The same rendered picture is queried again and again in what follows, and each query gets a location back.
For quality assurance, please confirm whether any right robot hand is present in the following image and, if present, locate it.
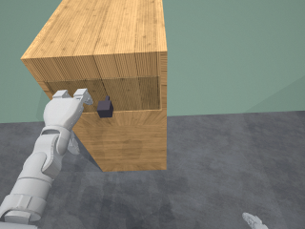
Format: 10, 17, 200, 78
242, 212, 268, 229

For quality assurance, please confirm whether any handle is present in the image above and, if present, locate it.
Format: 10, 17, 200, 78
96, 95, 113, 118

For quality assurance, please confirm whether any robot left forearm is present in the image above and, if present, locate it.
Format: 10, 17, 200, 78
0, 125, 71, 225

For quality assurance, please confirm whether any drawer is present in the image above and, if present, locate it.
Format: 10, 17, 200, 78
45, 75, 161, 113

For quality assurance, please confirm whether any cabinet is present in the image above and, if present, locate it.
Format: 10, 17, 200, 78
20, 0, 168, 172

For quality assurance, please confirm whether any left robot hand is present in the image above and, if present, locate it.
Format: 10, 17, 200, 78
43, 88, 93, 155

